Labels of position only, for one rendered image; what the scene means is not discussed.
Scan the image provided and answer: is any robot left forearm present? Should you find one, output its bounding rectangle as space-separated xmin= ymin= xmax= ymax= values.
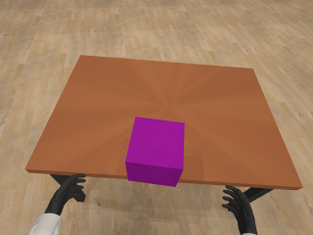
xmin=27 ymin=212 xmax=62 ymax=235

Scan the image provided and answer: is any robot left hand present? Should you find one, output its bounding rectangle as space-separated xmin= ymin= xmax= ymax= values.
xmin=44 ymin=173 xmax=86 ymax=215

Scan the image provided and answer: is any carton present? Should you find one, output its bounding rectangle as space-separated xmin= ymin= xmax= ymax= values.
xmin=125 ymin=117 xmax=185 ymax=187

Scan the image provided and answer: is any robot right hand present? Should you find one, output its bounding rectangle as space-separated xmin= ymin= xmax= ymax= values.
xmin=222 ymin=185 xmax=258 ymax=235

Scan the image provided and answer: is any table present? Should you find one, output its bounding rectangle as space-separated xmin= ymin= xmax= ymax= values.
xmin=25 ymin=55 xmax=303 ymax=212

